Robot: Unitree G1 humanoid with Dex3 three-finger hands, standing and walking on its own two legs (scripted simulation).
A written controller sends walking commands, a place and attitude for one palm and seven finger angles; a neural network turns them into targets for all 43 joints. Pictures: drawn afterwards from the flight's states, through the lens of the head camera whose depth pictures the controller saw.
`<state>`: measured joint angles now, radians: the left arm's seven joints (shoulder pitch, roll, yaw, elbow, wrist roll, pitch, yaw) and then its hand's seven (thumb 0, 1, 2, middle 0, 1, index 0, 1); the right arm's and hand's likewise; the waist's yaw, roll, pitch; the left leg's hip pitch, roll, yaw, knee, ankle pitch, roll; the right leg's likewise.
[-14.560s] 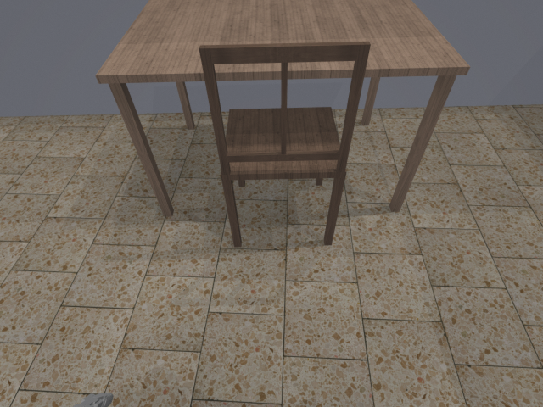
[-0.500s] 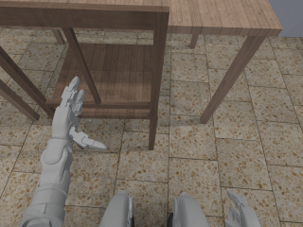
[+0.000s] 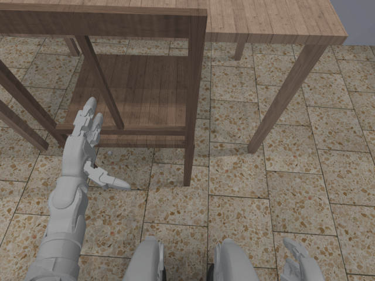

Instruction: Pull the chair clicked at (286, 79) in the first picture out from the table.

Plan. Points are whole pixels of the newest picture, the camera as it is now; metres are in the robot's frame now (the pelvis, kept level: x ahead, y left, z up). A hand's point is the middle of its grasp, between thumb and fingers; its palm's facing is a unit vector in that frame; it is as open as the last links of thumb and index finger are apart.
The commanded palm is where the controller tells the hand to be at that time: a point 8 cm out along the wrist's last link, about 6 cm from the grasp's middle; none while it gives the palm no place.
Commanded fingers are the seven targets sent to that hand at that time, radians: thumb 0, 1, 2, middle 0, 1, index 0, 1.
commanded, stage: aim the fingers beside a spindle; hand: left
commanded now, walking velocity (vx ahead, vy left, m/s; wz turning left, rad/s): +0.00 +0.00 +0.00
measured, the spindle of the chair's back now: (105, 92) +0.52 +0.21 +0.04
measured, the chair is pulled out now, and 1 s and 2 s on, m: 0.00 -0.01 -0.01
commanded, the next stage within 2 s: push the fingers through the gap in 0.12 s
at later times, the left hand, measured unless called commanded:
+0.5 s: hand (113, 142) +0.39 +0.17 +0.03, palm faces -0.02 -1.00 -0.04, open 16.9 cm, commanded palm +0.37 +0.22 +0.02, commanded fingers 0.00 -0.50 0.30 -0.06 -0.08 -0.06 -0.08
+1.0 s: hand (110, 133) +0.41 +0.18 +0.02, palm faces +0.00 -1.00 -0.04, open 16.4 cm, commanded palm +0.40 +0.22 +0.02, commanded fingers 0.00 -0.50 0.30 -0.06 -0.08 -0.06 -0.08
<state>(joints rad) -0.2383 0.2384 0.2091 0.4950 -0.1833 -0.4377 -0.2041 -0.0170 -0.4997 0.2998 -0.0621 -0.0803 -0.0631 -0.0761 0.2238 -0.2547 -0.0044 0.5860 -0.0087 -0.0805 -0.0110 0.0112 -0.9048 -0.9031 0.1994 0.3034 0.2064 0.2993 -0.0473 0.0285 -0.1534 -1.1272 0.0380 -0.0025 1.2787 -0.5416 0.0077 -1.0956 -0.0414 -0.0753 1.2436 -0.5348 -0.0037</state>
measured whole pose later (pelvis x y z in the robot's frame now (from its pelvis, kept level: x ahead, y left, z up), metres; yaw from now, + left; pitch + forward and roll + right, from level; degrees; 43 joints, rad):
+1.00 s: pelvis -0.03 +0.00 -0.02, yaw +0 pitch +24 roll -3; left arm -0.62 0.32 0.27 0.89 -0.14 -0.49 -0.21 -0.02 -0.50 0.30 -0.06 -0.08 -0.19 -0.17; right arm 0.24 -0.26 0.02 0.65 -0.02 -0.07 -0.02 0.01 -0.90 -0.90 0.20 0.30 0.21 0.30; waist -0.07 0.03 -0.14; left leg -1.25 0.03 -0.03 1.34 -0.51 0.01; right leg -1.20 -0.05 -0.10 1.29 -0.51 -0.01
